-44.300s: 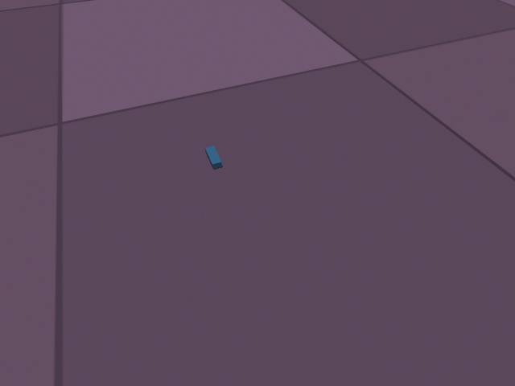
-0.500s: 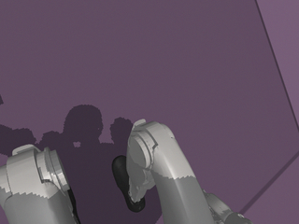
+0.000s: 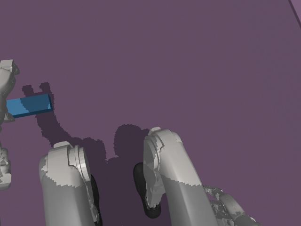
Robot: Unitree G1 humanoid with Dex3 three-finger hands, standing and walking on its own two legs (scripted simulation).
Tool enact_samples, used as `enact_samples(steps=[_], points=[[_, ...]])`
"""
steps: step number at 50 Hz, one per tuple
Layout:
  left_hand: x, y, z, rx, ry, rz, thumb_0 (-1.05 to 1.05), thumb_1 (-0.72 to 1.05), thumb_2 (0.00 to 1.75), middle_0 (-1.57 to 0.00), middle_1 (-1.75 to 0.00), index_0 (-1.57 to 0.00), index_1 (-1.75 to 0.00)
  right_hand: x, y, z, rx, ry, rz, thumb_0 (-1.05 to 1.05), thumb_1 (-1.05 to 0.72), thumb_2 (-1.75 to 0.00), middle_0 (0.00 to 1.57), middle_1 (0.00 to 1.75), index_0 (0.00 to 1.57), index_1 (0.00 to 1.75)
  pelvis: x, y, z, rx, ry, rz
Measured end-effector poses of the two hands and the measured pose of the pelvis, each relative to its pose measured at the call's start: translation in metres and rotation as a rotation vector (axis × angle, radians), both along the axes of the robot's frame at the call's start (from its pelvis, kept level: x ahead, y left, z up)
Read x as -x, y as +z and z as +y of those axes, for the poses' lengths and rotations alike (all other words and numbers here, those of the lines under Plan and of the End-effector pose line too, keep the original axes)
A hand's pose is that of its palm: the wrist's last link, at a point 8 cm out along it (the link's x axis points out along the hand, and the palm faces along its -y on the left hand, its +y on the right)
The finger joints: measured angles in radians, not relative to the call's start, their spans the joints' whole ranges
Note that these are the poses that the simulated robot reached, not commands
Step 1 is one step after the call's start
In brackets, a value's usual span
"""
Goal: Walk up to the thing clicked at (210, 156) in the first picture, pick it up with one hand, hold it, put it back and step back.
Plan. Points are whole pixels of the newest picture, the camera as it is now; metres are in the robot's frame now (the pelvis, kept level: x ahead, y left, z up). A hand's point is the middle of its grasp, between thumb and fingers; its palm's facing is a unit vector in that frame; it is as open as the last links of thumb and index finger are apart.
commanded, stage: withdraw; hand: left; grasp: from above
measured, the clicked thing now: (26, 106) +0.48 +0.32 -0.33
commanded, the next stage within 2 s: home in 0.22 s
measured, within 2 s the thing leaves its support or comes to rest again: neither
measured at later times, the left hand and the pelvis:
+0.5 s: hand out of the picture +0.45 +0.33 -0.15, palm faces -0.42 -0.12 -0.90, open 13.0 cm; pelvis +0.01 +0.01 +0.01, yaw +0 degrees
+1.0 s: hand out of the picture +0.28 +0.28 +0.07, palm faces -0.14 -0.78 -0.61, open 7.5 cm; pelvis +0.02 +0.01 +0.18, yaw +7 degrees
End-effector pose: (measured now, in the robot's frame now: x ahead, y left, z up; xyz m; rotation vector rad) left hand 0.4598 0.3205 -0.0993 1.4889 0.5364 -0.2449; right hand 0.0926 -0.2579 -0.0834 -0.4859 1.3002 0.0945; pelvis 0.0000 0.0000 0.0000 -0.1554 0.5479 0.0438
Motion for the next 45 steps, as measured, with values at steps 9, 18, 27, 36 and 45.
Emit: enact_samples(steps=[9,18,27,36,45], points=[[-0.014,-0.033,0.008,-0.002,0.007,-0.058,0.00,-0.47,0.98,-0.09,-0.99,-0.10,-0.98,0.044,-0.014,-0.007,0.074,-0.036,0.118,0.01,-0.90,-0.89,0.20,0.30,0.20,0.30,-0.001,-0.024,0.000,0.006,-0.014,-0.019],[-0.014,-0.016,0.020,-0.050,0.031,-0.084,0.00,-0.45,0.95,-0.11,-0.96,-0.12,-0.95,0.052,-0.020,0.009,0.016,-0.103,0.166,0.01,-0.90,-0.89,0.20,0.30,0.20,0.30,-0.008,-0.016,0.004,0.008,-0.010,0.023],[0.020,0.019,0.011,0.052,0.067,-0.072,0.00,-0.14,0.88,-0.19,-0.67,-0.19,-0.66,0.014,0.000,0.012,-0.025,-0.104,0.083,0.01,-0.90,-0.89,0.20,0.30,0.20,0.30,-0.010,0.016,0.005,0.001,0.013,0.052],[0.085,0.099,0.014,0.234,0.279,-0.112,0.00,0.47,0.86,-0.21,-0.39,-0.20,-0.40,-0.053,0.050,0.012,-0.047,-0.098,-0.103,0.01,-0.91,-0.89,0.20,0.30,0.20,0.30,-0.009,0.075,0.005,-0.024,0.044,0.056],[0.156,0.172,0.002,0.496,0.479,-0.068,0.00,0.81,0.90,-0.21,-0.32,-0.21,-0.32,-0.119,0.130,0.033,-0.076,-0.048,-0.319,0.01,-0.91,-0.89,0.20,0.30,0.20,0.30,-0.014,0.147,0.005,-0.049,0.079,0.002]])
